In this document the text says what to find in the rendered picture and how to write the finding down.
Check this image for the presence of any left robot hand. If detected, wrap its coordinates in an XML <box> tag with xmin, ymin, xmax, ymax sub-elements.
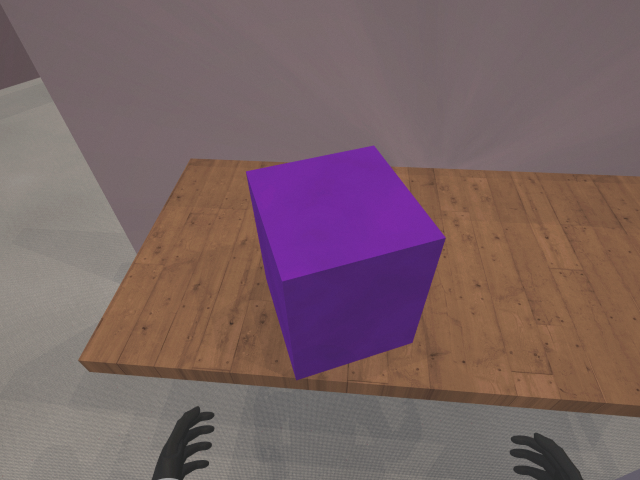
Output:
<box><xmin>152</xmin><ymin>406</ymin><xmax>214</xmax><ymax>480</ymax></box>

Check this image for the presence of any table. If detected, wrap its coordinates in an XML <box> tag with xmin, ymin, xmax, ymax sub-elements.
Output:
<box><xmin>78</xmin><ymin>158</ymin><xmax>640</xmax><ymax>480</ymax></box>

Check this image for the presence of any right robot hand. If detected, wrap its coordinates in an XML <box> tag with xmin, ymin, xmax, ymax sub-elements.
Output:
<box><xmin>510</xmin><ymin>433</ymin><xmax>583</xmax><ymax>480</ymax></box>

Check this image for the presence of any carton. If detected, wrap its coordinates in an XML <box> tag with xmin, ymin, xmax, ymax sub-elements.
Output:
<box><xmin>246</xmin><ymin>146</ymin><xmax>446</xmax><ymax>380</ymax></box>

